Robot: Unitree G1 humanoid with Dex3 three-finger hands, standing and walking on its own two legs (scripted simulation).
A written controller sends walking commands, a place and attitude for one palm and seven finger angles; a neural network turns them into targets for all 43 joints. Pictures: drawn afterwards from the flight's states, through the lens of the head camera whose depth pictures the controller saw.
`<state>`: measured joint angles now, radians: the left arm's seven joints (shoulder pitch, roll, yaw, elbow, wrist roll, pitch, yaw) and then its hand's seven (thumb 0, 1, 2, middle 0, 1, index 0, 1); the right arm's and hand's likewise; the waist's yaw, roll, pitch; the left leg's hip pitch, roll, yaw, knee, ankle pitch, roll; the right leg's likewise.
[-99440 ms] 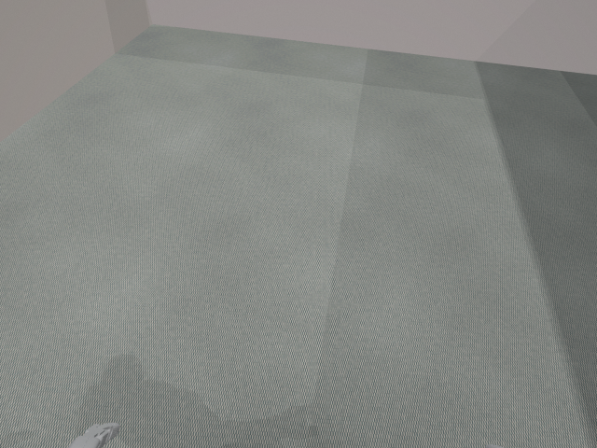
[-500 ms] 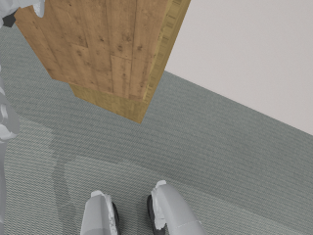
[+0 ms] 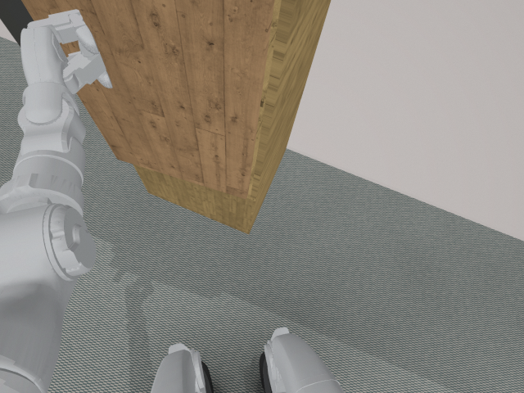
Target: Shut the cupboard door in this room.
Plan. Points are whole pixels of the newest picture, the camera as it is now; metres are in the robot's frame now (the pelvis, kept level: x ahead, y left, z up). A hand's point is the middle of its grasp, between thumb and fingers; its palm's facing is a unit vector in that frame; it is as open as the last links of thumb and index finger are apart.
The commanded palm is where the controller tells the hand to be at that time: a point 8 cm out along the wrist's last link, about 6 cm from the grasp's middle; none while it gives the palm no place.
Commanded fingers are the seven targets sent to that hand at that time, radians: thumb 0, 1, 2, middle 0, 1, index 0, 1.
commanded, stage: pull the fist back off the door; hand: left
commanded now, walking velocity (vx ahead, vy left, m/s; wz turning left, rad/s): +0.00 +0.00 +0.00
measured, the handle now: (41, 32) +0.66 +0.22 +0.08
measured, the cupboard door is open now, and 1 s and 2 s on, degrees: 5 5 5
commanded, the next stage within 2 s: draw the hand back to the body in 0.40 s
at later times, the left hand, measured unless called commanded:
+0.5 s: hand (105, 102) +0.51 +0.13 +0.09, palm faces +0.05 -1.00 -0.04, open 3.1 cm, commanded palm +0.49 +0.17 +0.09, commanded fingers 0.00 0.90 0.90 -1.30 -1.50 -1.30 -1.50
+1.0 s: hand (18, 171) +0.38 +0.18 +0.16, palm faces +0.02 -1.00 -0.05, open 3.1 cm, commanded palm +0.34 +0.23 +0.16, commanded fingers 0.00 0.90 0.90 -1.16 -1.35 -1.16 -1.35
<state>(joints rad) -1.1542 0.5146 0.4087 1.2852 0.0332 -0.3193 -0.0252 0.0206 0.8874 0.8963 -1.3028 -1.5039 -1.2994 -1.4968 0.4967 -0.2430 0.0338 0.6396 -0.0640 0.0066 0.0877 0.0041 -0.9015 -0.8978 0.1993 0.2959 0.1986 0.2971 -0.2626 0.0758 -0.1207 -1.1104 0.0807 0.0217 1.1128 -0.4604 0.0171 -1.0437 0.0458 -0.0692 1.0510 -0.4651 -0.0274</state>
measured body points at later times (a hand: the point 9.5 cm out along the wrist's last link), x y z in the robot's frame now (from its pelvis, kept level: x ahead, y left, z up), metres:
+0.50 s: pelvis +0.01 +0.00 +0.01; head +0.12 +0.00 +0.45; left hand +0.50 +0.18 +0.10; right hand +0.05 -0.27 -0.11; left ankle +0.02 +0.11 -0.65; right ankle +0.01 -0.11 -0.65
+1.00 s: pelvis +0.01 +0.00 +0.05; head +0.04 -0.01 +0.50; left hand +0.38 +0.24 +0.16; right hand +0.12 -0.26 -0.05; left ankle +0.02 +0.11 -0.65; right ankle +0.01 -0.11 -0.65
